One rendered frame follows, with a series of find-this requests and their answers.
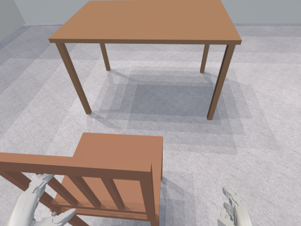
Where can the robot left hand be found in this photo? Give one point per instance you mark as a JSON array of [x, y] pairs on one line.
[[26, 203]]

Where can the chair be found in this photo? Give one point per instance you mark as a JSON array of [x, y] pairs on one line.
[[109, 175]]

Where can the table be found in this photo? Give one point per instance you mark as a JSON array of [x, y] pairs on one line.
[[149, 22]]

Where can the robot right hand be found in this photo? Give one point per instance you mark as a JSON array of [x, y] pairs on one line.
[[239, 214]]

